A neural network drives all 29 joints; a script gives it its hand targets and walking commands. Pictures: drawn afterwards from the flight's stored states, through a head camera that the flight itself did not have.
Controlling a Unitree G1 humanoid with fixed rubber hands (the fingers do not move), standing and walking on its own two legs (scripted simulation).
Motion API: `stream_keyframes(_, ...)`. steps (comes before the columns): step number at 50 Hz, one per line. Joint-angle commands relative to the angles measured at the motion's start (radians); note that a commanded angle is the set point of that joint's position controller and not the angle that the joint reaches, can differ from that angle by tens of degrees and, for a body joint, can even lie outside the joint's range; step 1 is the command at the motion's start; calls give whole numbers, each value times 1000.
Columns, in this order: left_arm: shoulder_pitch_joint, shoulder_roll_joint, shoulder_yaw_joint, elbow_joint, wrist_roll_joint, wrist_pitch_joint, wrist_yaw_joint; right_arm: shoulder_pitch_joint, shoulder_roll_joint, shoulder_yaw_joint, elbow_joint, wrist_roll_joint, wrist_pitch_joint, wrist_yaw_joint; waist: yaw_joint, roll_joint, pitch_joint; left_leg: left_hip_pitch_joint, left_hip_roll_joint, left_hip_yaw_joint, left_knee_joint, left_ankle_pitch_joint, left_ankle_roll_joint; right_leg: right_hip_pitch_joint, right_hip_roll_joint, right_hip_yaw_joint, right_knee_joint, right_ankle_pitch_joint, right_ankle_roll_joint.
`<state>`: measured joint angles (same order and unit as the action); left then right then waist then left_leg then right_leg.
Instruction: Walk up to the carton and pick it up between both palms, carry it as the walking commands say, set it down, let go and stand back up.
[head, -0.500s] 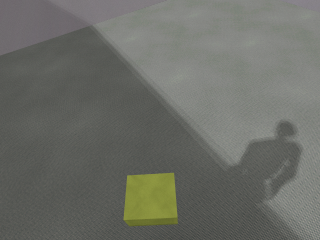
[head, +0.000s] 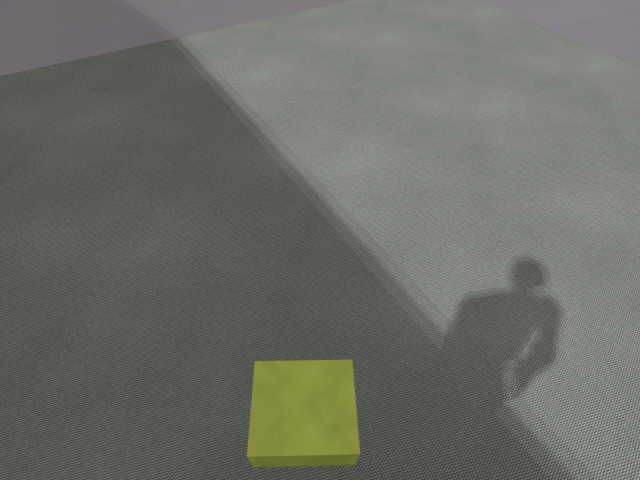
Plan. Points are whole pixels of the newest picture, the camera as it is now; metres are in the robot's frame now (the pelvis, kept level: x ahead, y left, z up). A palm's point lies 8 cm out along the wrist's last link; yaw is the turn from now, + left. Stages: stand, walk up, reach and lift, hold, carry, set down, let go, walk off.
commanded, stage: walk up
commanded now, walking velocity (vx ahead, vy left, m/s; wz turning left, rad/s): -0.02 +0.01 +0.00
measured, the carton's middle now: (303, 412) +0.39 +0.04 -0.69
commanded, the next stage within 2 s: stand in 1.72 s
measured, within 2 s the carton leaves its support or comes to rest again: neither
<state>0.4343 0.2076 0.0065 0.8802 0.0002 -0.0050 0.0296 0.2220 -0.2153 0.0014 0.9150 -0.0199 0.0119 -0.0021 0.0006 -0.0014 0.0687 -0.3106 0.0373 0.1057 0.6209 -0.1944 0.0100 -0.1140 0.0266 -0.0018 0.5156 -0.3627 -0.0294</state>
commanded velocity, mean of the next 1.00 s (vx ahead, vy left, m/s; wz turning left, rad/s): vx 0.04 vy -0.02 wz -0.01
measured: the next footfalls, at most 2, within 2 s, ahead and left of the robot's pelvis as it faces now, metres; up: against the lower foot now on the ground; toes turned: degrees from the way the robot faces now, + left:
right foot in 0.56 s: -0.01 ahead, -0.06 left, +0.00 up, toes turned +3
left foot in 0.98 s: -0.02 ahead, +0.13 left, +0.00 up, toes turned +8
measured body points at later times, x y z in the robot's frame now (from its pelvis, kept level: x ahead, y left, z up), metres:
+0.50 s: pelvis -0.02 +0.03 -0.01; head -0.02 +0.03 +0.44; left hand +0.01 +0.28 -0.15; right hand +0.06 -0.19 -0.15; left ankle +0.04 +0.10 -0.73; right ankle -0.07 -0.07 -0.72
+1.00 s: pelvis -0.03 +0.02 +0.00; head -0.01 +0.02 +0.45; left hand -0.01 +0.26 -0.15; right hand +0.05 -0.21 -0.14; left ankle -0.06 +0.13 -0.73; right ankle -0.05 -0.06 -0.73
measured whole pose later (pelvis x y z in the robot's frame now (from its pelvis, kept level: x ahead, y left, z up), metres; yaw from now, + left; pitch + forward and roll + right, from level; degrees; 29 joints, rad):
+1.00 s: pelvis -0.03 +0.02 +0.00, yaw +2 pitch -1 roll +1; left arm 0.33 0.20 -0.02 0.90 0.00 -0.01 0.03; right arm 0.23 -0.19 0.00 0.92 -0.02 -0.01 -0.01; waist 0.00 -0.02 0.06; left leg -0.17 0.02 0.11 0.53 -0.31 0.04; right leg -0.20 0.05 0.00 0.58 -0.35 -0.07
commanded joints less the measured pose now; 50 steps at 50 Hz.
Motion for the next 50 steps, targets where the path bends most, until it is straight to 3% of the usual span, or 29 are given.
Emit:
stream_keyframes(1, 102, 41, 44, 26, -7, 39, 14, 202, -104, -37, 8, 13, -28, -24, 17, 185, -155, 276, 339, -391, -241, 726, 105, -162, -3, 41, 378, -259, 23)
stream_keyframes(2, 94, 44, 47, 25, -3, 55, 11, 135, -116, -38, -16, 10, -27, -26, 26, 189, -104, 174, 315, -369, -294, 527, 100, -156, -7, 57, 410, -223, 19)
stream_keyframes(4, 69, 31, 44, 36, -6, 63, 6, 14, -83, -25, -71, 15, -31, -34, 35, 154, -57, 204, 273, -321, -326, 533, 65, -224, -24, 54, 389, -117, 23)
stream_keyframes(5, 25, 50, 45, 40, 2, 69, -2, 47, -78, -33, -41, 17, -31, -34, 19, 130, -45, 192, 230, -338, -348, 435, -13, -214, -28, 78, 373, -90, 29)
stream_keyframes(9, -33, 54, 53, 20, 0, 72, -5, 101, -93, -36, -36, 23, -34, -34, -4, 111, -79, 214, 231, -298, -333, 567, -13, -185, -31, 56, 375, -68, 44)
stream_keyframes(13, -57, 51, 42, 38, -5, 73, 1, 81, -78, -36, -20, 17, -26, -42, -3, 84, -81, 247, 241, -309, -357, 404, 21, -211, -41, 56, 299, -80, 48)
stream_keyframes(15, -63, 47, 38, 19, 0, 79, 1, 24, -94, -39, -43, 5, -14, -36, -6, 109, -76, 145, 246, -336, -407, 60, 117, -183, -50, 34, 280, -111, 39)
stream_keyframes(16, -73, 36, 33, 40, -2, 69, 1, 34, -83, -34, -35, 3, -11, -36, -10, 54, -61, 155, 243, -346, -432, 21, 100, -194, -58, 38, 278, -95, 39)
stream_keyframes(22, -20, 15, 20, 57, 1, 55, -5, -17, -103, -36, -63, -8, 3, -30, 9, 87, -14, 39, 263, -355, -461, -260, 149, -141, -75, 34, 175, -66, 28)
stream_keyframes(23, 5, 26, 26, 64, 1, 50, -6, -3, -95, -35, -56, -2, 6, -26, 1, 78, -14, 9, 254, -384, -484, -311, 115, -109, -62, 33, 141, -60, 31)
stream_keyframes(25, 17, -2, 11, 71, 0, 36, 0, -65, -84, -38, -63, -3, 14, -21, 48, 40, 31, -11, 213, -332, -422, -282, 116, -82, -71, 41, -32, 56, 8)
stream_keyframes(26, 6, 5, 5, 65, -3, 30, 2, -53, -84, -39, -69, 3, 19, -17, 22, -4, 48, -17, 156, -306, -378, -274, 98, -85, -72, 76, -108, 47, -8)
stream_keyframes(29, -45, 85, -1, 32, 2, 8, 8, -14, -58, -22, -39, 22, 22, -4, -4, -203, 88, 20, -23, -120, -67, -100, 35, -256, -261, 383, -415, -220, -53)
stream_keyframes(31, -145, 105, -17, 19, 1, 6, 10, 50, -46, -20, 1, 10, 33, -3, -43, -240, 133, 67, -76, -93, 96, -153, 15, -358, -281, 392, -480, -313, -80)
stream_keyframes(33, -140, 109, -18, 10, -4, -6, 12, 29, -74, -29, -17, 2, 31, -7, -40, -127, 122, 48, -63, -126, 155, -157, 12, -321, -259, 349, -430, -112, -107)
stream_keyframes(34, -139, 112, -14, 10, -3, -14, 10, 34, -57, -31, -11, 5, 32, -6, -34, -185, 111, -2, -57, -122, 136, -162, 16, -258, -264, 360, -411, -50, -75)
stream_keyframes(36, -106, 83, -25, 27, -6, -16, 13, 27, -46, -35, -7, -1, 24, -5, -38, -125, 75, 2, -50, -129, 131, -149, 22, -210, -250, 314, -363, 118, -81)
stream_keyframes(37, -112, 86, -12, 23, -1, -14, 12, 24, -43, -30, 6, 1, 21, -4, -28, -162, 68, -13, -51, -120, 123, -172, 16, -164, -239, 304, -344, 181, -76)
stream_keyframes(38, -79, 80, 1, 38, 6, -14, 9, 43, -28, -37, -1, -16, 15, -1, -26, -161, 18, -7, -62, -88, 151, -214, 15, -131, -254, 321, -368, 81, -133)
stream_keyframes(40, -50, 113, 17, 46, 9, -11, 1, 28, -45, -48, 14, -19, 5, 10, -6, -144, -14, -55, -49, -68, 177, -262, 18, -52, -249, 356, -411, -216, -152)
stream_keyframes(41, -75, 118, 21, 45, 14, -7, 2, 0, -32, -35, -15, -14, -2, 5, -17, -215, 33, -28, -19, -70, 123, -250, 24, -94, -218, 284, -382, -124, -147)
stream_keyframes(42, -90, 118, 23, 47, 11, -5, 1, 34, -13, -34, -5, -14, -14, 3, -21, -151, 26, 5, -29, -64, 6, -271, 20, -86, -195, 246, -338, -16, -136)
stream_keyframes(43, -38, 115, 25, 50, 18, -17, 3, -1, -37, -34, -5, -14, -10, 4, 23, -90, -36, -79, -56, -63, -4, -265, 6, 83, -244, 320, -299, 106, -123)
stream_keyframes(44, -32, 122, 20, 73, 10, -16, 6, 29, -16, -26, -12, -7, -25, -1, -13, -194, -56, -5, -27, -61, -46, -250, 5, 78, -209, 235, -274, 228, -127)
stream_keyframes(46, -122, 132, 26, 46, -6, -20, 1, 168, -42, -37, 40, -1, -43, -16, -88, -114, -95, 284, 43, -98, -261, -31, -10, -91, -156, 151, -91, 318, -76)
stream_keyframes(47, -109, 71, 2, 38, -10, -26, 1, 207, -55, -40, 37, -7, -50, -26, -106, -49, -111, 438, 149, -233, -282, 190, 13, -231, -112, 129, 30, 444, -35)
stream_keyframes(48, -182, 64, 7, -1, -13, -27, -4, 257, -133, -57, 47, -21, -49, -30, -118, 84, -139, 552, 303, -391, -290, 515, 93, -378, -60, 37, 202, 251, -4)
stream_keyframes(49, -170, 79, 35, 23, 0, -11, 1, 313, -192, -81, 72, -5, -37, -48, -100, 148, -77, 607, 453, -469, -242, 963, 151, -519, -10, 6, 393, -226, 43)
stream_keyframes(50, -140, 62, 14, 7, 9, -4, -2, 316, -160, -71, 78, -10, -43, -39, -80, 98, -103, 573, 430, -396, -242, 829, 214, -495, -59, 26, 502, -198, 29)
